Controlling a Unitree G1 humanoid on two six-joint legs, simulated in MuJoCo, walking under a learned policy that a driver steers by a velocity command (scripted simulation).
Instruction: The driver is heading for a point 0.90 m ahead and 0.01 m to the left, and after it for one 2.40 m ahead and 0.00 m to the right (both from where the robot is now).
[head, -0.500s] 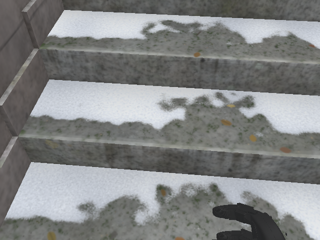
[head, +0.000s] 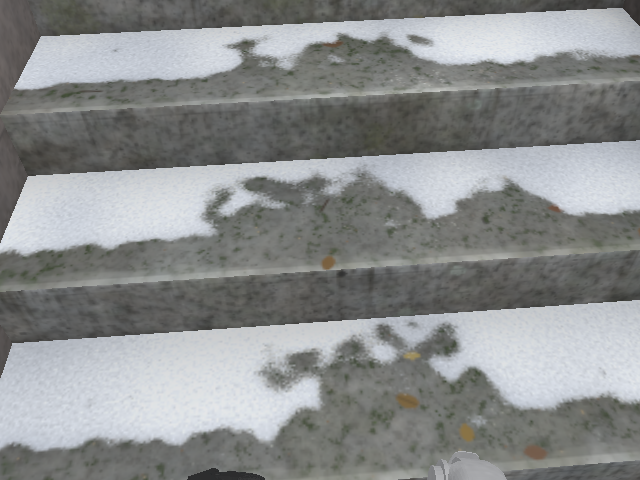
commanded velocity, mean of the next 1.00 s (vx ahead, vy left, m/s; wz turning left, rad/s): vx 0.14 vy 0.00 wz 0.00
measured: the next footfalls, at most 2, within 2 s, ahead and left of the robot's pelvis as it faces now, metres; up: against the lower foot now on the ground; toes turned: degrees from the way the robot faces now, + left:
right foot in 0.08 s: +0.23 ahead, -0.12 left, +0.15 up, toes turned -8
left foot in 0.54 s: +0.28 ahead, +0.09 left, +0.15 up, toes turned +3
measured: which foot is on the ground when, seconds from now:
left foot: down 0.00-0.14, up 0.16-0.52, down 0.54-1.00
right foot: up 0.00-0.06, down 0.08-1.00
